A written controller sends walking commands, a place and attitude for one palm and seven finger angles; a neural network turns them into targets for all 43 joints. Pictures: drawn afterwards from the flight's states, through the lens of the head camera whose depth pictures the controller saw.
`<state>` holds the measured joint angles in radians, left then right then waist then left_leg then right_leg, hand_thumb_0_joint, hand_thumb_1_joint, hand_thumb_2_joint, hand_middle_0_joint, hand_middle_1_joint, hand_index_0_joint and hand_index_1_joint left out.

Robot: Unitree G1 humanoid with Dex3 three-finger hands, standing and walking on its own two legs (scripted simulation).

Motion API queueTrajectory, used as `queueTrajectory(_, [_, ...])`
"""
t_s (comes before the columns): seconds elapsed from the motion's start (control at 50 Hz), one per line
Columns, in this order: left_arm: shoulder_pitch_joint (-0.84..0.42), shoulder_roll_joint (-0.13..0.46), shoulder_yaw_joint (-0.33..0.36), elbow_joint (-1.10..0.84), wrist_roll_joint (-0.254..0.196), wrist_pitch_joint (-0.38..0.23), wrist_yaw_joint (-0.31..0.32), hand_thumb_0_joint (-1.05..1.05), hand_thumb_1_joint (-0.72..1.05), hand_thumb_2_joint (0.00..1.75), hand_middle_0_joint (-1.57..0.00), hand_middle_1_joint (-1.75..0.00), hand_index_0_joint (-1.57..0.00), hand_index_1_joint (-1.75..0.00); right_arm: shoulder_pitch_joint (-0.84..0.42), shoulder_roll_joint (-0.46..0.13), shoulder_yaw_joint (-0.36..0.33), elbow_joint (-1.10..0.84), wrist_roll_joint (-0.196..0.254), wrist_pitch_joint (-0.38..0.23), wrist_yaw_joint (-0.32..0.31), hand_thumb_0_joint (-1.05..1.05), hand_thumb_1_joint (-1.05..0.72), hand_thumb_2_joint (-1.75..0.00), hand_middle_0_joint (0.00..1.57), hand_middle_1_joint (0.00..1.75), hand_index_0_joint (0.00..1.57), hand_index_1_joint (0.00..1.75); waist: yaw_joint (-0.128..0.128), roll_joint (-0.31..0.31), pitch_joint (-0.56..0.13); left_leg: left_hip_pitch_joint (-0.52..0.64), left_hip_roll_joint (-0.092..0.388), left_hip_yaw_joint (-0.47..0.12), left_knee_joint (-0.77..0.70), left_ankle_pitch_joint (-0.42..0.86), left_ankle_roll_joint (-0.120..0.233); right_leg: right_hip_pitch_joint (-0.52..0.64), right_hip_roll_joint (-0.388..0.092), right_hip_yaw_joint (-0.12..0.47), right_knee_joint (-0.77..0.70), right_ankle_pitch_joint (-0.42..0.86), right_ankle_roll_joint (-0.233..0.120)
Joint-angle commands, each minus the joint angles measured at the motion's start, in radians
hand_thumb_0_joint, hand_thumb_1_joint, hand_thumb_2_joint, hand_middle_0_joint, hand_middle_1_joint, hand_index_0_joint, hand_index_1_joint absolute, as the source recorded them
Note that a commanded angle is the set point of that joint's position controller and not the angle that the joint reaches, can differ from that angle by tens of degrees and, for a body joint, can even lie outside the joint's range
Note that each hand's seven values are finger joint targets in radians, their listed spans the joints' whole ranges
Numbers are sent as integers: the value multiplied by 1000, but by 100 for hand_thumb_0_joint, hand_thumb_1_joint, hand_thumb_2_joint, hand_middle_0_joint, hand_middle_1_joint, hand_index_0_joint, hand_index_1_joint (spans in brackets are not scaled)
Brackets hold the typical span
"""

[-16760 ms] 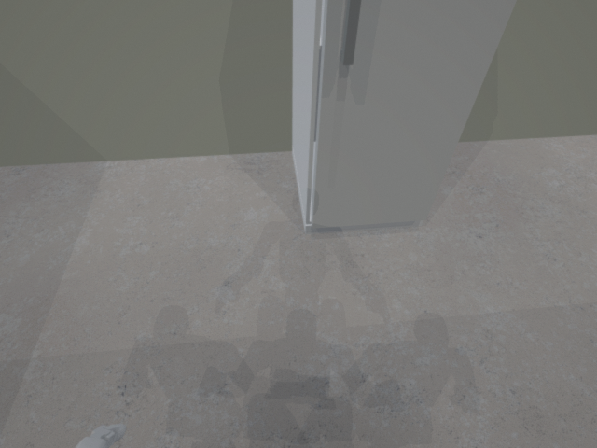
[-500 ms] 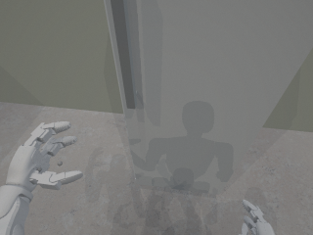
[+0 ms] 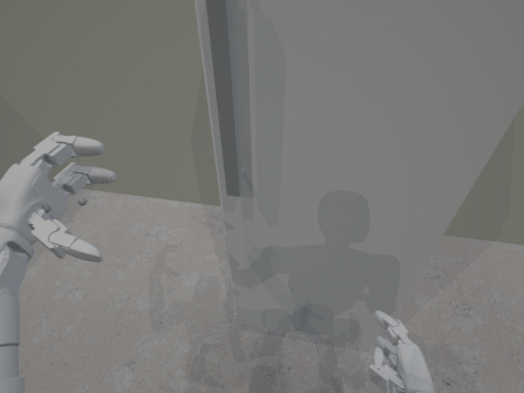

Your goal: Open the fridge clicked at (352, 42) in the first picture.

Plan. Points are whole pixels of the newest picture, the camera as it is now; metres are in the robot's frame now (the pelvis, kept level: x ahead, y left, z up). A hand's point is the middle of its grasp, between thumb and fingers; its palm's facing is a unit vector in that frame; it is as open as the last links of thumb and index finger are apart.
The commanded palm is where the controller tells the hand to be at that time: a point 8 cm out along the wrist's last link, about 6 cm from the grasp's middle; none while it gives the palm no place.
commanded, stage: raise the hand to about handle height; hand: left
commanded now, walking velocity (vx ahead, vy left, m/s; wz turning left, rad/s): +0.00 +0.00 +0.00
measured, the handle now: (230, 90) +0.50 +0.13 +0.25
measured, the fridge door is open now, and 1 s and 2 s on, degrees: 0 0 0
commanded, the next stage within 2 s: move the hooked fingers beside the handle in 0.62 s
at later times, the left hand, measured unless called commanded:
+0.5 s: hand (91, 180) +0.29 +0.26 +0.22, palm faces +0.07 -0.99 -0.09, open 14.0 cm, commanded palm +0.25 +0.30 +0.23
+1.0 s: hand (121, 169) +0.32 +0.24 +0.22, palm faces +0.00 -1.00 -0.08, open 14.0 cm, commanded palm +0.28 +0.29 +0.23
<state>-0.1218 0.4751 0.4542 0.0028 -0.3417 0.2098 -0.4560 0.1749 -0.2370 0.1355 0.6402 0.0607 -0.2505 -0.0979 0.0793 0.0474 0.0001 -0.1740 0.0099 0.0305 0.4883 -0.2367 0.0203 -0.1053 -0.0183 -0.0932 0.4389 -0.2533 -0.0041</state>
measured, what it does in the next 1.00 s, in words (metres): stands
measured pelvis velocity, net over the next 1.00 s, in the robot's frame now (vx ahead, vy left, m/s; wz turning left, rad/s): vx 0.01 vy -0.02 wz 0.00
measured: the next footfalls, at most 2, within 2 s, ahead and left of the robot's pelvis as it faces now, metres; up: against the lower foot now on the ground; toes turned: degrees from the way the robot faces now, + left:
none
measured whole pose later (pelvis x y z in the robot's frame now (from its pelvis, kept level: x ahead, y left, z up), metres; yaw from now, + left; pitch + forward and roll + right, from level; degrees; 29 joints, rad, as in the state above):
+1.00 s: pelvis +0.01 -0.02 +0.00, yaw +0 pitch -4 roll +0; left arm -0.33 0.49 0.41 0.19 -0.29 0.29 -0.46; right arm 0.17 -0.28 0.11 0.65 0.09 -0.22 -0.11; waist 0.06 0.06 0.00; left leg -0.16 0.02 0.03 0.45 -0.23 0.00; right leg -0.11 -0.01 -0.09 0.44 -0.26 -0.02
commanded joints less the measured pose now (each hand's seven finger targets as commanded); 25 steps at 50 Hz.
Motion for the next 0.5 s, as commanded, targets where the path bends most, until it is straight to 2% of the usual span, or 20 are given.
queueTrajectory(0.0, [-383,297,120,-47,-21,-7,1,0,-50,30,-30,-120,-30,-120,-148,-141,-61,-138,15,-42,-10,0,-90,-90,20,30,20,30,-15,65,-98,87,1,-75,-116,96,1,-73,28,26,-87,118,-29])
queueTrajectory(0.02, [-390,290,99,0,-12,22,-10,0,-50,30,-30,-120,-30,-120,-149,-147,-62,-135,20,-36,-9,0,-90,-90,20,30,20,30,-13,36,-84,77,2,-72,-118,92,3,-75,26,30,-96,110,-28])
queueTrajectory(0.06, [-456,302,66,24,4,70,-27,0,-50,30,-30,-120,-30,-120,-156,-155,-64,-141,28,-32,-9,0,-90,-90,20,30,20,30,-21,45,-84,77,0,-73,-122,72,6,-88,17,37,-99,90,-24])
queueTrajectory(0.1, [-516,326,54,6,18,93,-42,0,-50,30,-30,-120,-30,-120,-164,-157,-65,-156,32,-31,-7,0,-90,-90,20,30,20,30,-23,56,-128,100,-4,-75,-113,81,10,-83,12,46,-97,94,-24])
queueTrajectory(0.12, [-490,304,38,22,15,94,-51,0,-50,30,-30,-120,-30,-120,-165,-153,-62,-160,31,-30,-2,0,-90,-90,20,30,20,30,-23,15,-126,97,-2,-73,-101,100,12,-79,11,54,-96,113,-24])
queueTrajectory(0.16, [-460,322,66,-22,2,73,-65,0,-50,30,-30,-120,-30,-120,-161,-156,-67,-175,30,-26,6,0,-90,-90,20,30,20,30,-16,-3,-196,119,-8,-72,-89,127,13,-53,12,51,-80,147,-24])
queueTrajectory(0.22, [-419,363,133,-94,-23,25,-63,0,-50,30,-30,-120,-30,-120,-172,-151,-67,-190,25,-24,13,0,-90,-90,20,30,20,30,2,-6,-254,140,-11,-63,-76,159,15,-22,17,52,-71,173,-24])
queueTrajectory(0.24, [-428,383,161,-124,-29,13,-54,0,-50,30,-30,-120,-30,-120,-175,-152,-69,-192,24,-24,15,0,-90,-90,20,30,20,30,7,25,-260,139,-14,-61,-77,168,16,-14,16,53,-69,187,-25])
queueTrajectory(0.26, [-422,390,179,-127,-30,6,-42,0,-50,30,-30,-120,-30,-120,-172,-150,-70,-194,23,-25,14,0,-90,-90,20,30,20,30,9,15,-256,138,-13,-62,-81,177,15,-11,19,43,-65,195,-26])
queueTrajectory(0.28, [-413,395,191,-123,-28,5,-32,0,-50,30,-30,-120,-30,-120,-172,-150,-72,-193,22,-24,16,0,-90,-90,20,30,20,30,12,52,-241,131,-13,-58,-87,162,13,-19,19,44,-71,177,-27])
queueTrajectory(0.3, [-412,387,194,-122,-25,4,-18,0,-50,30,-30,-120,-30,-120,-169,-149,-74,-190,23,-26,15,0,-90,-90,20,30,20,30,8,38,-222,128,-10,-58,-91,167,13,-25,20,36,-70,180,-26])
queueTrajectory(0.32, [-406,398,198,-113,-17,12,-6,0,-50,30,-30,-120,-30,-120,-170,-148,-74,-184,21,-23,17,0,-90,-90,20,30,20,30,18,55,-194,118,-7,-52,-91,167,14,-32,19,44,-80,175,-26])
queueTrajectory(0.36, [-449,367,160,-114,-1,27,14,0,-50,30,-30,-120,-30,-120,-170,-146,-75,-178,24,-24,12,0,-90,-90,20,30,20,30,0,120,-144,114,-6,-49,-105,136,11,-61,15,45,-89,143,-27])
queueTrajectory(0.4, [-463,335,121,-88,11,46,20,0,-50,30,-30,-120,-30,-120,-163,-150,-75,-174,28,-25,6,0,-90,-90,20,30,20,30,-11,110,-122,107,-3,-53,-110,119,10,-73,14,44,-90,124,-25])
queueTrajectory(0.42, [-461,320,102,-88,13,53,18,0,-50,30,-30,-120,-30,-120,-164,-149,-75,-174,28,-24,5,0,-90,-90,20,30,20,30,-11,52,-125,113,0,-50,-102,138,15,-65,15,50,-93,148,-21])
queueTrajectory(0.48, [-489,316,78,-112,20,54,1,0,-50,30,-30,-120,-30,-120,-159,-151,-75,-176,30,-27,-3,0,-90,-90,20,30,20,30,-23,63,-167,146,-6,-49,-100,138,18,-61,15,50,-88,163,-16])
